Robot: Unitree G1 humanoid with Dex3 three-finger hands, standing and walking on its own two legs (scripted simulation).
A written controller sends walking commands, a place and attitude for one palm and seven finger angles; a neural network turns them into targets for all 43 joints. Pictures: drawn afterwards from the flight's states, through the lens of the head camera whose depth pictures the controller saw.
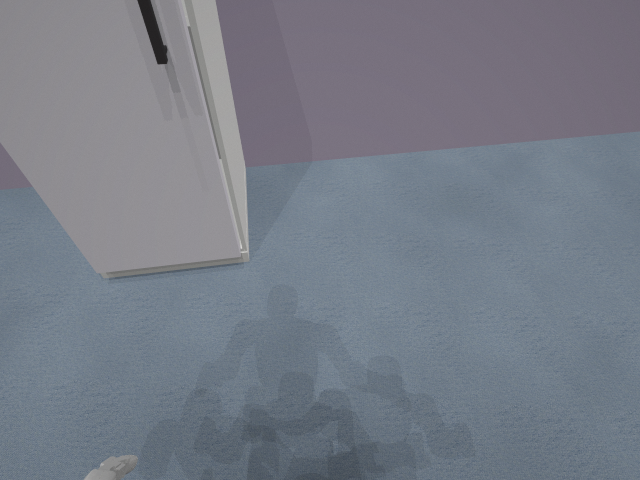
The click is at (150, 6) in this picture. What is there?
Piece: fridge door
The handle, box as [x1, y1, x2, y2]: [137, 0, 167, 63]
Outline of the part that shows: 137,0 157,63 166,63 166,46 162,44 150,0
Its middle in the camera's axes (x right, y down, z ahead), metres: -0.35 -0.50 +0.75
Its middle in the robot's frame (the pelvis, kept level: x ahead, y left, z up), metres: +0.91 +0.41 +0.23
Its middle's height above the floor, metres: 1.00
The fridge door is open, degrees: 0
